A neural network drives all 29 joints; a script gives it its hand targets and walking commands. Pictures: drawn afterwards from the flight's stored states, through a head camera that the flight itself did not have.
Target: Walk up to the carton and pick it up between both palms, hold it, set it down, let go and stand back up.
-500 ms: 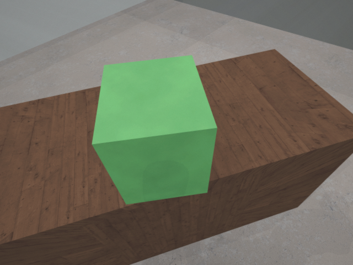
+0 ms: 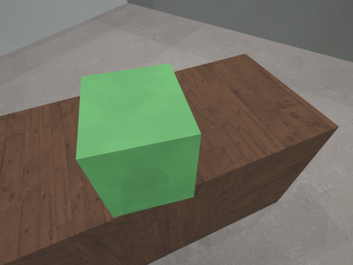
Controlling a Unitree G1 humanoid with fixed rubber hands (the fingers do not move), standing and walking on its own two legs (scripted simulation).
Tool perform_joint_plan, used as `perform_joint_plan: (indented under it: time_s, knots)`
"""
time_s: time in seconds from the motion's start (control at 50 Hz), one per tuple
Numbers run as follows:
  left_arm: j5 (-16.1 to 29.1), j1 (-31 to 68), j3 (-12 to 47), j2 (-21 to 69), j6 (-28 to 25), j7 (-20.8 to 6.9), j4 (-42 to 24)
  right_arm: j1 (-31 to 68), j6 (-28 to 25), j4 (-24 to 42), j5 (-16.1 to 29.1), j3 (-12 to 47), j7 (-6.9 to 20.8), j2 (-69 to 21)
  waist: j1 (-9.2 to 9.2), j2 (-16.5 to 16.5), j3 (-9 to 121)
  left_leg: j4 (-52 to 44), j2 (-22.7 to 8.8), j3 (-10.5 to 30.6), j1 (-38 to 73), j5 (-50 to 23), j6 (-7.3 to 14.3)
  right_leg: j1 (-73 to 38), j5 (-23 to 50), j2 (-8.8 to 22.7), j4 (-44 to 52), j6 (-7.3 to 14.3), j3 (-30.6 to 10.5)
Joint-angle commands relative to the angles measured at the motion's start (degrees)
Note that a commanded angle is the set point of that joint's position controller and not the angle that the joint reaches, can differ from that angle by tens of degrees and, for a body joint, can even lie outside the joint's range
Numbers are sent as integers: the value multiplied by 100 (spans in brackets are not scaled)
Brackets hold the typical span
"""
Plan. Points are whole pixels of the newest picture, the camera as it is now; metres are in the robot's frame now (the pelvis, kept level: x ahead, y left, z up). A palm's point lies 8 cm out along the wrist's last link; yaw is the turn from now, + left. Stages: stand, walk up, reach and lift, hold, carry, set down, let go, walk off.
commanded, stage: walk up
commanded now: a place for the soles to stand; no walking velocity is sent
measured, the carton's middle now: (141, 140) +0.42 +0.11 +0.03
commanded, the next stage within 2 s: reach and lift in 0.20 s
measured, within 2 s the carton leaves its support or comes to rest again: neither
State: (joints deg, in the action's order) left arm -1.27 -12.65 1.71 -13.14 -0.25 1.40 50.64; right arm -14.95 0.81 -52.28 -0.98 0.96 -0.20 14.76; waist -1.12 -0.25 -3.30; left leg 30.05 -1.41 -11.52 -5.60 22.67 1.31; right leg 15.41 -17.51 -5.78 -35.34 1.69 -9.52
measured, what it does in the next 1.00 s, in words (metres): shifts its weight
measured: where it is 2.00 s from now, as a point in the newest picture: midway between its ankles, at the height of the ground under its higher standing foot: outside the picture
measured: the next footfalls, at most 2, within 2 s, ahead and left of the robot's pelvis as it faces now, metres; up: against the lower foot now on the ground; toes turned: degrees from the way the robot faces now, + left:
none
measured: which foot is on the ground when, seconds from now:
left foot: down 0.00-1.00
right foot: down 0.00-1.00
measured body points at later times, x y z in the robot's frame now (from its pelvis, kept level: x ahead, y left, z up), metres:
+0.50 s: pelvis -0.05 -0.02 -0.03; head +0.00 -0.01 +0.42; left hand +0.14 +0.26 -0.11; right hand +0.18 -0.25 -0.13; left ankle -0.07 +0.09 -0.73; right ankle +0.01 -0.10 -0.73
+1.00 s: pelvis -0.06 -0.03 +0.00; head -0.07 -0.05 +0.44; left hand +0.11 +0.25 -0.06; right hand +0.12 -0.22 -0.10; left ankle -0.07 +0.09 -0.73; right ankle +0.01 -0.10 -0.73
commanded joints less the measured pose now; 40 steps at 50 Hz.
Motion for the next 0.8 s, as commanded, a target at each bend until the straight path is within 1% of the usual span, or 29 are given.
perform_joint_plan:
  time_s: [0.0, 0.02, 0.04, 0.06, 0.08, 0.1, 0.14, 0.18, 0.2, 0.22, 0.24, 0.26, 0.28, 0.3, 0.32, 0.34, 0.36, 0.38, 0.4, 0.46, 0.48, 0.52, 0.54, 0.58, 0.64, 0.68, 0.7, 0.78]
  knots:
    - [0, -194, -138, -678, -49, 36, -89, -232, -27, 153, 24, -138, -10, 713, 62, 132, 94, -669, -934, 607, 107, -2022, 404, 155, 2187, 615, 332, 129, -217]
    - [17, -188, -127, -673, -49, 41, -76, -224, -27, 135, 25, -144, -14, 747, 76, 136, 81, -676, -927, 593, 104, -1918, 402, 171, 2155, 630, 370, 131, -241]
    - [11, -152, -126, -680, -54, 43, -46, -248, -25, 105, 11, -144, -17, 749, 65, 46, 51, -680, -900, 589, 124, -1873, 390, 178, 2183, 631, 402, 130, -275]
    - [30, -149, -115, -678, -56, 46, -25, -265, -21, 87, 12, -146, -16, 747, 63, 57, 8, -681, -871, 578, 117, -1798, 386, 243, 2165, 651, 456, 142, -331]
    - [42, -132, -106, -682, -55, 50, 16, -288, -20, 69, 23, -133, -16, 727, 53, -11, -13, -690, -863, 572, 125, -1704, 374, 254, 2157, 649, 489, 144, -344]
    - [43, -131, -103, -687, -60, 52, 42, -289, -19, 46, 11, -136, -17, 729, 57, 29, -21, -698, -842, 563, 143, -1623, 359, 255, 2150, 658, 532, 144, -384]
    - [49, -117, -92, -704, -66, 58, 79, -348, -22, 4, 7, -126, -23, 716, 45, -97, 46, -701, -806, 562, 218, -1547, 340, 251, 2149, 663, 598, 135, -436]
    - [59, -113, -80, -701, -73, 63, 140, -356, -28, -32, 7, -124, -28, 733, 34, -128, 63, -695, -790, 548, 243, -1430, 321, 274, 2160, 668, 678, 128, -470]
    - [264, 3166, -392, -1181, 904, -91, -632, 2980, -684, 710, -406, -546, 226, 446, 180, 11, -254, 696, -365, 777, -2221, -1089, -133, 943, 739, 767, -283, 92, 637]
    - [190, 2589, -414, -1167, 1432, -74, -677, 2405, -829, 402, -570, -759, 397, 606, 94, -216, -394, 767, -336, 713, -2371, -575, -195, 710, 429, 824, -405, 101, 790]
    - [53, 2585, -502, -1141, 1883, -168, -1101, 2414, -786, 640, -498, -771, 469, 673, 142, -436, 268, 1027, -321, 690, -1885, -643, -246, 540, 863, 840, -315, 96, 744]
    - [-66, 2360, -537, -1115, 2246, -290, -1513, 2105, -677, 847, -319, -699, 443, 640, 120, -485, 809, 1247, -280, 693, -1505, -776, -324, 380, 1651, 944, -251, -6, 593]
    - [-254, 2142, -587, -1056, 2537, -423, -1915, 1685, -582, 962, -165, -746, 350, 635, 32, -397, 1376, 1424, -235, 670, -1181, -950, -425, 175, 2483, 958, -304, -112, 551]
    - [-449, 1921, -666, -1105, 2762, -552, -2203, 1330, -506, 898, 38, -797, 214, 644, -63, -354, 1799, 1568, -206, 614, -921, -1123, -502, -82, 3186, 974, -397, -186, 561]
    - [-620, 1689, -782, -1154, 2940, -651, -2315, 1130, -434, 782, 265, -722, 73, 628, -104, -268, 1986, 1678, -174, 630, -842, -1322, -553, -126, 3723, 977, -563, -230, 604]
    - [-749, 1463, -854, -1133, 3068, -715, -2451, 963, -363, 613, 472, -634, -26, 636, -143, -93, 1967, 1776, -147, 661, -757, -1601, -598, -59, 3966, 898, -696, -199, 710]
    - [-854, 1232, -881, -1082, 3177, -760, -2560, 850, -286, 504, 619, -505, -81, 613, -131, -16, 1901, 1755, -145, 696, -729, -1679, -616, -54, 3828, 857, -662, -172, 777]
    - [-908, 1051, -902, -1014, 3254, -782, -2685, 786, -182, 482, 740, -405, -124, 576, -147, 68, 1723, 1710, -149, 723, -697, -1659, -607, -40, 3551, 827, -576, -139, 813]
    - [-895, 875, -842, -924, 3310, -807, -2814, 776, -77, 532, 807, -325, -146, 588, -214, 60, 1526, 1604, -164, 754, -601, -1592, -586, 51, 3139, 780, -451, -107, 881]
    - [-809, 829, -626, -917, 3233, -740, -3408, 892, 112, 903, 911, -278, -164, 515, -295, 211, 821, 1194, -220, 790, -469, -1242, -515, 426, 1808, 652, -78, 36, 1050]
    - [-770, 909, -590, -958, 3147, -698, -3516, 955, 136, 1072, 874, -306, -162, 443, -297, 252, 570, 1050, -231, 792, -545, -1045, -464, 552, 1412, 638, 45, 62, 1057]
    - [-691, 1157, -571, -1042, 2893, -568, -3638, 1124, 83, 1439, 675, -391, -142, 282, -243, 325, 268, 827, -262, 763, -945, -423, -340, 608, 679, 660, 128, 85, 1027]
    - [-644, 1294, -563, -1102, 2737, -491, -3696, 1150, 19, 1596, 570, -457, -122, 195, -237, 383, 219, 734, -291, 769, -1192, -176, -272, 540, 472, 675, 119, 82, 999]
    - [-558, 1502, -566, -1123, 2453, -381, -3650, 1148, -92, 1833, 369, -533, -80, -8, -226, 454, 239, 525, -369, 797, -1605, 284, -138, 238, 252, 684, 72, 74, 955]
    - [-398, 1600, -570, -1107, 2093, -278, -3471, 1096, -266, 2084, 145, -632, -67, -171, -228, 539, 411, 212, -489, 858, -2234, 761, 2, -619, 367, 635, -76, 18, 913]
    - [-275, 1568, -607, -1119, 1877, -269, -3263, 993, -367, 2166, 34, -637, -100, -250, -243, 367, 515, 139, -455, 800, -2434, 703, 66, -1041, 367, 649, -42, -13, 861]
    - [-234, 1532, -628, -1138, 1788, -267, -3185, 924, -400, 2209, -16, -634, -128, -286, -235, 276, 519, 111, -436, 781, -2417, 660, 86, -1127, 322, 664, 17, -17, 832]
    - [-68, 1363, -662, -1108, 1550, -306, -2794, 767, -466, 2340, -76, -582, -216, -363, -221, 77, 321, -157, -341, 772, -2133, 423, 130, -1298, 136, 691, 360, -19, 773]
